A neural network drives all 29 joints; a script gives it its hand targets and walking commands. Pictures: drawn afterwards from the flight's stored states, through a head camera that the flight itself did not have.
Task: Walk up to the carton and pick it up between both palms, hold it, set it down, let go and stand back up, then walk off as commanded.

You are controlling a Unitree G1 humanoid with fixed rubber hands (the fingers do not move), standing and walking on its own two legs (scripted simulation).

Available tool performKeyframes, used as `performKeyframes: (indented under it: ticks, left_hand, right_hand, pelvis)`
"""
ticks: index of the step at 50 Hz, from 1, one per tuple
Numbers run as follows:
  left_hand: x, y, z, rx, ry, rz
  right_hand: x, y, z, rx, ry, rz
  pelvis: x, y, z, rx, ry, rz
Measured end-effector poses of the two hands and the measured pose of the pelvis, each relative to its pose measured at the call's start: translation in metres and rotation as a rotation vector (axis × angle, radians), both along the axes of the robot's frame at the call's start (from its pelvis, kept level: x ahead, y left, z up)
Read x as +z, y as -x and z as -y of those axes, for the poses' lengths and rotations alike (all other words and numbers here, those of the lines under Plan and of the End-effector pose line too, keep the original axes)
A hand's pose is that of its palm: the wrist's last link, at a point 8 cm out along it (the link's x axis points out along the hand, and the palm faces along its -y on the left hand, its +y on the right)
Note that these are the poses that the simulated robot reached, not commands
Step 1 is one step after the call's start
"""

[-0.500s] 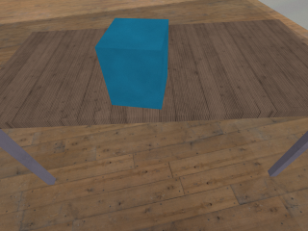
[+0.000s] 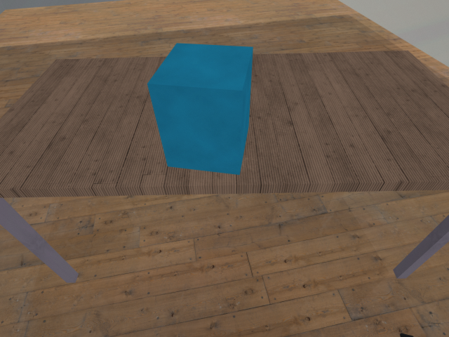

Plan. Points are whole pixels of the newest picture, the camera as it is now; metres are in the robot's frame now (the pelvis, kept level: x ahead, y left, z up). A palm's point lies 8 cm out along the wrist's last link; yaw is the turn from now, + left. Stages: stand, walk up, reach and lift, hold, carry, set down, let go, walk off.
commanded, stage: walk up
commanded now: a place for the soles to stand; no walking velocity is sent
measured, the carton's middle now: (208, 109) +0.65 +0.06 +0.06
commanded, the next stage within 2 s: none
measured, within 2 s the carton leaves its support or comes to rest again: neither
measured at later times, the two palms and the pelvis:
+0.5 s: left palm out of the picture +0.06 +0.32 -0.07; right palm out of the picture +0.14 -0.32 -0.09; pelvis +0.02 -0.02 +0.00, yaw +3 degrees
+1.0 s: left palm out of the picture +0.06 +0.33 -0.10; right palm (413, 336) +0.16 -0.30 -0.06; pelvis +0.03 +0.00 +0.00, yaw +5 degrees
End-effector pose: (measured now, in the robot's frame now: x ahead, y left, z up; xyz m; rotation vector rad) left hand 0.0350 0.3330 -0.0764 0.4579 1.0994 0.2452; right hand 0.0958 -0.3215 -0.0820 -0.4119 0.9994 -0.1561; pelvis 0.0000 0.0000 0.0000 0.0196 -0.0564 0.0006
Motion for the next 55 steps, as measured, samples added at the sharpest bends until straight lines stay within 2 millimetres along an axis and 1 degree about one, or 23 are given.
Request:
performKeyframes:
  ticks: [2, 4, 6, 9, 12, 18, 21, 23, 27, 30, 33, 36, 39, 42, 43, 47, 49, 52, 55]
  left_hand:
    - [-0.011, -0.009, -0.005, 0.009, 0.025, 0.011]
    - [-0.015, -0.019, -0.006, 0.020, 0.054, 0.022]
    - [-0.017, -0.025, -0.008, 0.033, 0.071, 0.026]
    - [-0.018, -0.025, -0.012, 0.052, 0.079, 0.006]
    - [-0.017, -0.020, -0.013, 0.069, 0.074, -0.027]
    - [-0.008, -0.020, -0.007, 0.080, 0.032, -0.037]
    - [-0.002, -0.019, 0.002, 0.082, 0.005, -0.026]
    - [0.002, -0.018, 0.010, 0.075, -0.009, -0.007]
    - [0.015, -0.021, 0.021, 0.062, -0.031, 0.045]
    - [0.022, -0.018, 0.022, 0.064, -0.046, 0.062]
    - [0.024, -0.015, 0.019, 0.062, -0.052, 0.057]
    - [0.021, -0.012, 0.014, 0.058, -0.041, 0.048]
    - [0.013, -0.012, 0.006, 0.058, -0.017, 0.047]
    - [-0.002, -0.016, -0.006, 0.065, 0.006, 0.052]
    - [-0.006, -0.017, -0.008, 0.072, 0.019, 0.055]
    - [-0.016, -0.021, -0.005, 0.096, 0.068, 0.053]
    - [-0.019, -0.021, -0.002, 0.100, 0.078, 0.040]
    - [-0.019, -0.023, 0.002, 0.101, 0.077, 0.024]
    - [-0.014, -0.027, 0.007, 0.101, 0.060, 0.016]
  right_hand:
    - [0.000, -0.004, -0.010, -0.004, 0.010, 0.006]
    - [0.007, -0.011, -0.019, -0.008, 0.014, 0.015]
    - [0.014, -0.018, -0.022, 0.003, 0.032, 0.009]
    - [0.019, -0.028, -0.025, 0.023, 0.053, -0.013]
    - [0.019, -0.033, -0.025, 0.033, 0.059, -0.040]
    - [0.006, -0.034, -0.015, 0.026, 0.041, -0.060]
    - [-0.003, -0.032, -0.007, 0.023, 0.019, -0.062]
    - [-0.008, -0.034, -0.002, 0.026, -0.004, -0.050]
    - [-0.008, -0.043, 0.002, 0.037, -0.039, -0.013]
    - [-0.007, -0.046, 0.002, 0.055, -0.061, -0.002]
    - [-0.010, -0.044, -0.002, 0.063, -0.074, -0.002]
    - [-0.009, -0.042, -0.007, 0.069, -0.070, -0.003]
    - [-0.005, -0.043, -0.014, 0.073, -0.053, 0.007]
    - [-0.005, -0.046, -0.023, 0.074, -0.026, 0.028]
    - [-0.002, -0.047, -0.026, 0.072, -0.018, 0.034]
    - [0.017, -0.057, -0.026, 0.074, 0.026, 0.055]
    - [0.021, -0.063, -0.024, 0.083, 0.039, 0.052]
    - [0.019, -0.068, -0.022, 0.086, 0.037, 0.041]
    - [0.010, -0.073, -0.018, 0.083, 0.015, 0.026]
  pelvis:
    - [-0.004, -0.005, -0.008, -0.001, 0.013, 0.004]
    - [-0.001, -0.010, -0.013, 0.000, 0.019, -0.006]
    - [0.002, -0.014, -0.016, 0.013, 0.028, -0.018]
    - [0.005, -0.019, -0.018, 0.035, 0.039, -0.034]
    - [0.007, -0.023, -0.017, 0.048, 0.043, -0.044]
    - [0.006, -0.026, -0.006, 0.053, 0.029, -0.046]
    - [0.004, -0.024, 0.005, 0.052, 0.013, -0.040]
    - [0.003, -0.022, 0.013, 0.053, 0.011, -0.025]
    - [0.006, -0.020, 0.022, 0.060, -0.011, -0.012]
    - [0.009, -0.018, 0.024, 0.072, -0.031, -0.010]
    - [0.008, -0.016, 0.022, 0.072, -0.030, -0.007]
    - [0.008, -0.014, 0.017, 0.073, -0.023, -0.005]
    - [0.006, -0.014, 0.008, 0.074, -0.010, -0.004]
    - [-0.003, -0.016, -0.003, 0.072, 0.011, 0.006]
    - [-0.004, -0.016, -0.005, 0.072, 0.013, 0.013]
    - [0.001, -0.022, -0.007, 0.080, 0.018, -0.006]
    - [0.003, -0.025, -0.006, 0.087, 0.019, -0.015]
    - [0.003, -0.029, -0.002, 0.089, 0.016, -0.022]
    - [0.002, -0.034, 0.003, 0.088, 0.007, -0.031]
